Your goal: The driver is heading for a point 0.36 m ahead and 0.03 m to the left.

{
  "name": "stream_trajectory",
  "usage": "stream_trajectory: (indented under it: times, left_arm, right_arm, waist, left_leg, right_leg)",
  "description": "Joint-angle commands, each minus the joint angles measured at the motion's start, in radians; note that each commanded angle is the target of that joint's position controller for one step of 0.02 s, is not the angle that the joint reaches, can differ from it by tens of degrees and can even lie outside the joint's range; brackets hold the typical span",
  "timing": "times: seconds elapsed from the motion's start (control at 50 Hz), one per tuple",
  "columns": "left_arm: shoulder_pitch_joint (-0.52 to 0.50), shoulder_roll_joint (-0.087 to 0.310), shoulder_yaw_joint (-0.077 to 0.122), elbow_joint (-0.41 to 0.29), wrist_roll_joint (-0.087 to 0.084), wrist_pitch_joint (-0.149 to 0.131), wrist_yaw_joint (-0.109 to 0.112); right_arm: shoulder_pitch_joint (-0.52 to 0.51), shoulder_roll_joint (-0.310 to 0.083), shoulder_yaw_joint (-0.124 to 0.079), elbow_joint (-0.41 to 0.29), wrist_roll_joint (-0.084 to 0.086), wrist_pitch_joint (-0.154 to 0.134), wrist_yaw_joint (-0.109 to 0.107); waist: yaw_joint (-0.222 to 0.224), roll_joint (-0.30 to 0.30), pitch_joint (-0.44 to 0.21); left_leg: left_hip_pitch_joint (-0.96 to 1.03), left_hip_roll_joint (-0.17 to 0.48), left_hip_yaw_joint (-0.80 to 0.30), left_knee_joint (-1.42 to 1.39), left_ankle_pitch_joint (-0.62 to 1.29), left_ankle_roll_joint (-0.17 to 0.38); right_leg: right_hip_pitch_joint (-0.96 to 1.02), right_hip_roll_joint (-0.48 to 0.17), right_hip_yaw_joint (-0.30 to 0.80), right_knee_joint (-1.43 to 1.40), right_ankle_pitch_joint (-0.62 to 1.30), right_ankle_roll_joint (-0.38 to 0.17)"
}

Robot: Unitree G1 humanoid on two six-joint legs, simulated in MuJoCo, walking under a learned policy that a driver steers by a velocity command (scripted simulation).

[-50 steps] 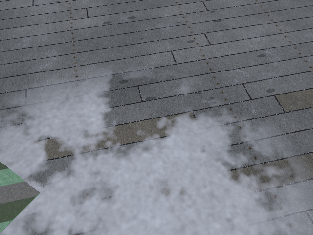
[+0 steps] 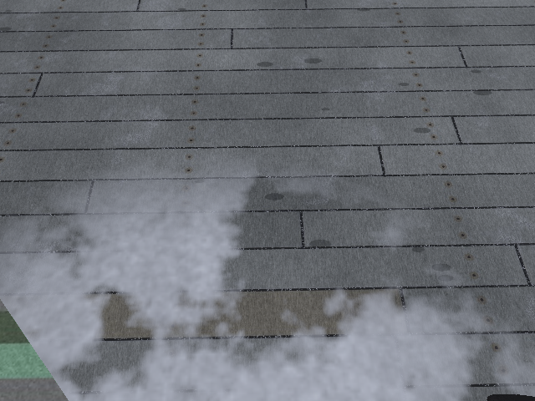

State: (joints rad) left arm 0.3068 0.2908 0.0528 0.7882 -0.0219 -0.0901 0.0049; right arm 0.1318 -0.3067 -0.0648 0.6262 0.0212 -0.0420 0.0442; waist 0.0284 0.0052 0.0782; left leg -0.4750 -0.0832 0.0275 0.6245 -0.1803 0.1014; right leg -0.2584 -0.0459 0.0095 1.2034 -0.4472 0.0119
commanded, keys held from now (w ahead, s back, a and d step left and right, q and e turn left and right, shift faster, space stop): w+q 0.22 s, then no key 0.78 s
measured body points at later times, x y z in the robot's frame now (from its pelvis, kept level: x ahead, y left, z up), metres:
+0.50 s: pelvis +0.26 -0.04 +0.01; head +0.30 -0.04 +0.46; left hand +0.40 +0.24 -0.07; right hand +0.40 -0.30 -0.11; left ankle +0.14 +0.07 -0.64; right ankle +0.38 -0.13 -0.72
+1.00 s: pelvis +0.34 -0.01 +0.01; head +0.35 -0.01 +0.46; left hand +0.40 +0.26 -0.11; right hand +0.52 -0.23 -0.09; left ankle +0.30 +0.11 -0.72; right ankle +0.38 -0.13 -0.72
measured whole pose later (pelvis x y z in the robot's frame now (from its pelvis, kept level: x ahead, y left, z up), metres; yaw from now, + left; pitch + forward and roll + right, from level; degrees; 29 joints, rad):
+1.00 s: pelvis +0.34 -0.01 +0.01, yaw +14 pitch -1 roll -1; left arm 0.15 0.24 0.01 0.87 0.01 -0.02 -0.01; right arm 0.22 -0.23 -0.03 0.73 -0.01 0.01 -0.03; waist 0.01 0.00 0.03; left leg -0.22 0.01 -0.05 0.57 -0.33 -0.02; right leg -0.25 0.00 -0.01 0.54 -0.27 0.00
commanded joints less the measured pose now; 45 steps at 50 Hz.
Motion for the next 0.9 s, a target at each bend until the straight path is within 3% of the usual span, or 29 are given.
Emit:
stream_trajectory:
  times: [0.02,0.04,0.1,0.16,0.22,0.3,0.34,0.36,0.38,0.4,0.42,0.44,0.46,0.48,0.5,0.52,0.56,0.6,0.66,0.68,0.7,0.72,0.74,0.76,0.78,0.84,0.9]
  left_arm:
    - [-0.066,0.141,0.028,-0.13,0.018,-0.052,0.005]
    - [-0.041,0.144,0.032,-0.123,0.024,-0.039,0.004]
    - [-0.038,0.115,0.025,-0.121,0.041,-0.008,0.007]
    - [-0.163,0.08,0.01,-0.155,0.045,-0.005,0.007]
    - [-0.284,0.061,-0.001,-0.179,0.033,-0.017,-0.006]
    - [-0.312,0.099,0.012,-0.187,0.034,-0.034,-0.028]
    - [-0.262,0.114,0.024,-0.175,0.039,-0.04,-0.033]
    - [-0.203,0.117,0.028,-0.16,0.048,-0.045,-0.029]
    - [-0.133,0.158,0.036,-0.159,0.065,-0.051,-0.024]
    - [-0.053,0.212,0.045,-0.153,0.086,-0.043,-0.018]
    - [0.008,0.182,0.046,-0.113,0.048,-0.02,-0.027]
    - [-0.019,0.138,0.033,-0.128,0.024,-0.005,-0.029]
    - [-0.08,0.105,0.02,-0.138,0.029,0.008,-0.026]
    - [-0.151,0.066,0.0,-0.141,0.036,0.016,-0.027]
    - [-0.207,0.046,-0.011,-0.14,0.042,0.02,-0.027]
    - [-0.235,0.057,-0.008,-0.131,0.047,0.025,-0.028]
    - [-0.252,0.072,-0.001,-0.117,0.051,0.029,-0.026]
    - [-0.225,0.085,0.004,-0.096,0.042,0.033,-0.022]
    - [-0.24,0.08,-0.004,-0.08,0.025,0.049,-0.021]
    - [-0.22,0.056,-0.015,-0.068,0.025,0.05,-0.024]
    - [-0.197,0.033,-0.025,-0.055,0.036,0.048,-0.028]
    - [-0.15,0.043,-0.022,-0.051,0.047,0.047,-0.032]
    - [-0.166,0.042,-0.023,-0.046,0.047,0.051,-0.029]
    - [-0.188,0.053,-0.02,-0.045,0.043,0.055,-0.024]
    - [-0.186,0.048,-0.02,-0.038,0.04,0.057,-0.02]
    - [-0.161,0.048,-0.02,-0.015,0.039,0.057,-0.014]
    - [-0.168,0.045,-0.02,0.003,0.032,0.056,-0.014]
  right_arm:
    - [0.112,-0.128,-0.039,-0.041,-0.012,-0.021,-0.011]
    - [0.078,-0.117,-0.034,-0.057,-0.025,-0.023,-0.015]
    - [0.076,-0.123,-0.036,-0.042,-0.016,-0.031,-0.026]
    - [0.113,-0.143,-0.041,-0.019,-0.01,-0.026,-0.044]
    - [0.16,-0.154,-0.045,0.002,-0.001,-0.015,-0.053]
    - [0.226,-0.135,-0.041,0.044,-0.001,0.006,-0.064]
    - [0.21,-0.122,-0.038,0.043,-0.008,0.016,-0.069]
    - [0.184,-0.106,-0.032,0.035,-0.008,0.017,-0.07]
    - [0.188,-0.064,-0.018,0.017,-0.019,0.013,-0.069]
    - [0.324,-0.02,0.001,0.025,-0.022,0.006,-0.068]
    - [0.42,-0.064,0.001,0.046,-0.01,0.005,-0.063]
    - [0.364,-0.139,-0.02,0.058,0.003,0.018,-0.063]
    - [0.257,-0.148,-0.024,0.04,0.004,0.036,-0.069]
    - [0.197,-0.135,-0.023,0.027,-0.005,0.054,-0.075]
    - [0.176,-0.114,-0.021,0.017,-0.013,0.069,-0.079]
    - [0.193,-0.078,-0.012,0.023,-0.015,0.078,-0.08]
    - [0.22,-0.03,0.003,0.04,-0.024,0.075,-0.082]
    - [0.208,-0.026,0.007,0.046,-0.026,0.069,-0.08]
    - [0.198,-0.031,0.004,0.059,-0.03,0.075,-0.073]
    - [0.166,-0.039,0.004,0.047,-0.043,0.077,-0.073]
    - [0.137,-0.068,0.002,0.024,-0.054,0.077,-0.076]
    - [0.094,-0.136,-0.012,0.012,-0.047,0.08,-0.081]
    - [0.089,-0.106,-0.01,0.028,-0.043,0.077,-0.076]
    - [0.08,-0.066,0.0,0.026,-0.046,0.069,-0.072]
    - [0.076,-0.05,0.005,0.03,-0.05,0.061,-0.071]
    - [0.094,-0.046,0.007,0.036,-0.039,0.039,-0.072]
    - [0.101,-0.049,0.006,0.039,-0.035,0.037,-0.075]
  waist:
    - [-0.047,-0.006,-0.151]
    - [-0.016,0.021,-0.136]
    - [0.003,0.027,-0.109]
    - [-0.036,0.035,-0.07]
    - [-0.089,0.057,-0.065]
    - [-0.102,0.09,-0.09]
    - [-0.07,0.114,-0.117]
    - [-0.028,0.113,-0.141]
    - [0.0,0.064,-0.237]
    - [-0.023,-0.155,-0.385]
    - [-0.022,-0.3,-0.502]
    - [0.002,-0.168,-0.421]
    - [0.009,-0.098,-0.311]
    - [-0.008,-0.066,-0.222]
    - [-0.04,-0.083,-0.172]
    - [-0.063,-0.119,-0.142]
    - [-0.071,-0.159,-0.157]
    - [-0.055,-0.151,-0.211]
    - [-0.072,-0.121,-0.206]
    - [-0.067,-0.105,-0.178]
    - [-0.054,-0.063,-0.155]
    - [0.004,0.044,-0.108]
    - [-0.008,0.093,-0.089]
    - [-0.021,0.082,-0.059]
    - [-0.019,0.084,-0.057]
    - [-0.021,0.063,-0.089]
    - [-0.027,0.034,-0.114]
  left_leg:
    - [0.444,0.282,-0.49,-0.351,0.023,0.197]
    - [0.36,0.259,-0.451,-0.374,0.085,0.196]
    - [0.225,0.23,-0.367,-0.41,0.2,0.21]
    - [0.175,0.178,-0.297,-0.408,0.178,0.173]
    - [0.158,0.15,-0.287,-0.384,0.087,0.129]
    - [0.295,0.187,-0.338,-0.237,0.248,0.09]
    - [0.355,0.197,-0.373,-0.142,0.334,0.06]
    - [0.356,0.162,-0.357,-0.067,0.391,0.031]
    - [0.301,0.106,-0.322,0.088,0.311,-0.014]
    - [0.061,-0.001,-0.253,0.393,-0.154,-0.092]
    - [-0.075,-0.027,-0.222,0.598,-0.536,-0.133]
    - [-0.128,0.017,-0.248,0.679,-0.487,-0.15]
    - [-0.155,0.046,-0.21,0.69,-0.424,-0.162]
    - [-0.139,0.076,-0.189,0.626,-0.385,-0.168]
    - [-0.076,0.116,-0.18,0.526,-0.351,-0.17]
    - [0.012,0.122,-0.14,0.415,-0.323,-0.173]
    - [0.139,0.111,-0.086,0.246,-0.288,-0.18]
    - [0.206,0.113,-0.078,0.118,-0.185,-0.174]
    - [0.344,0.098,-0.054,-0.1,0.015,-0.143]
    - [0.38,0.111,-0.076,-0.159,0.056,-0.124]
    - [0.405,0.174,-0.151,-0.186,0.098,-0.096]
    - [0.333,0.208,-0.188,-0.18,0.013,-0.054]
    - [0.218,0.18,-0.171,-0.198,-0.184,-0.041]
    - [0.178,0.159,-0.16,-0.212,-0.22,-0.053]
    - [0.173,0.154,-0.154,-0.209,-0.17,-0.07]
    - [0.23,0.147,-0.14,-0.161,0.025,-0.089]
    - [0.258,0.141,-0.132,-0.135,0.117,-0.087]
  right_leg:
    - [-0.437,-0.066,0.091,0.009,0.105,-0.017]
    - [-0.377,-0.08,0.095,-0.014,0.131,-0.011]
    - [-0.336,-0.076,0.064,-0.123,0.184,0.036]
    - [-0.342,-0.049,0.051,-0.343,0.381,0.065]
    - [-0.255,0.009,0.039,-0.564,0.54,0.068]
    - [-0.216,0.045,0.049,-0.689,0.552,0.034]
    - [-0.161,0.053,0.045,-0.724,0.503,-0.006]
    - [-0.069,0.05,0.024,-0.786,0.574,-0.032]
    - [0.121,-0.054,0.093,-0.753,0.835,-0.082]
    - [0.457,-0.294,0.35,-0.68,1.154,-0.246]
    - [0.558,-0.41,0.596,-0.718,1.006,-0.359]
    - [0.466,-0.367,0.572,-0.772,0.737,-0.324]
    - [0.355,-0.313,0.47,-0.803,0.59,-0.275]
    - [0.218,-0.264,0.384,-0.839,0.539,-0.249]
    - [0.099,-0.225,0.321,-0.87,0.508,-0.226]
    - [0.003,-0.172,0.246,-0.898,0.516,-0.206]
    - [-0.05,-0.128,0.154,-0.897,0.644,-0.213]
    - [-0.004,-0.147,0.15,-0.879,0.687,-0.233]
    - [-0.047,-0.132,0.142,-0.87,0.389,-0.2]
    - [-0.087,-0.105,0.139,-0.876,0.233,-0.153]
    - [-0.129,-0.073,0.127,-0.86,0.093,-0.096]
    - [-0.137,-0.002,0.07,-0.842,0.014,-0.051]
    - [-0.056,0.025,0.023,-0.815,0.062,-0.025]
    - [-0.033,0.026,0.022,-0.791,0.104,-0.019]
    - [-0.021,0.021,0.022,-0.777,0.144,-0.026]
    - [-0.004,0.016,0.022,-0.75,0.276,-0.037]
    - [0.02,0.012,0.021,-0.731,0.362,-0.036]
